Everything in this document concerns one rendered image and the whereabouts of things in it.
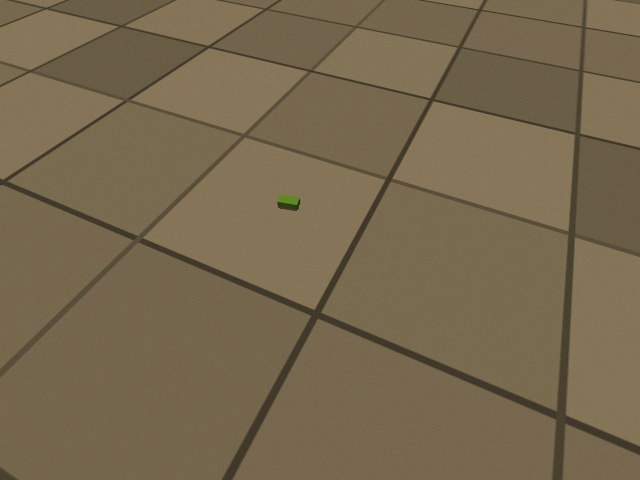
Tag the small box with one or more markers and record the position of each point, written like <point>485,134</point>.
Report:
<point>288,201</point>

